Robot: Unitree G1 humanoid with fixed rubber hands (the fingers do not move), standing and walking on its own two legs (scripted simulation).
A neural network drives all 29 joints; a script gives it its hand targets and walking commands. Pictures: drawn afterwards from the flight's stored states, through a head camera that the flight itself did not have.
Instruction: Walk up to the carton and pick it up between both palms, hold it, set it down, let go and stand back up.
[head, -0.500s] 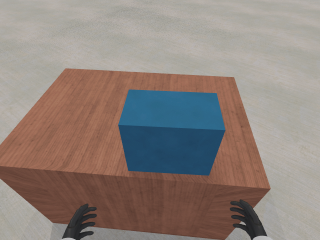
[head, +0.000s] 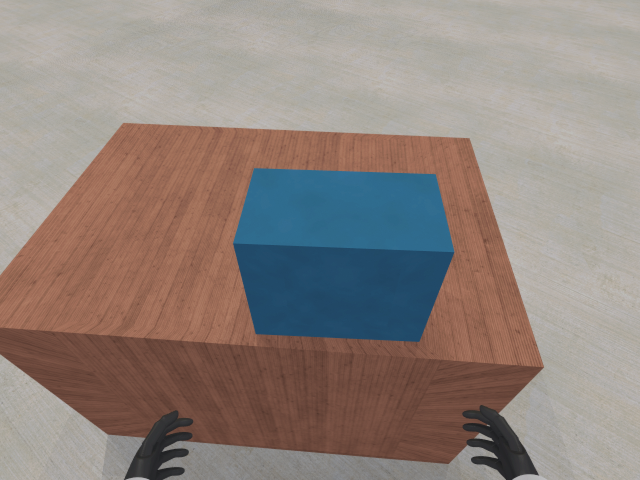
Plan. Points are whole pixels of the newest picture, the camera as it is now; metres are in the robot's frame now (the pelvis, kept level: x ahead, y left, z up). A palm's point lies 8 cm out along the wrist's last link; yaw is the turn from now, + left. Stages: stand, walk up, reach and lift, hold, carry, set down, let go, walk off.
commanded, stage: stand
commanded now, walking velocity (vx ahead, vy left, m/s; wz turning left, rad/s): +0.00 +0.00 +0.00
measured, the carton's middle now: (340, 258) +0.46 -0.02 -0.02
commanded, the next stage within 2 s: none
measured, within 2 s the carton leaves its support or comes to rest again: neither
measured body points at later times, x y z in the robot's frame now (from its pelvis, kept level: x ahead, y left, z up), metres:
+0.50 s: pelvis -0.01 -0.01 -0.01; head -0.01 -0.02 +0.44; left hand +0.17 +0.21 -0.11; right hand +0.02 -0.29 -0.13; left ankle -0.03 +0.11 -0.74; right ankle +0.01 -0.12 -0.74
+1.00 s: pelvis -0.01 -0.01 -0.02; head -0.01 -0.03 +0.43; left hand +0.16 +0.20 -0.11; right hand +0.02 -0.30 -0.14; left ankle -0.03 +0.11 -0.74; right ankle +0.01 -0.12 -0.74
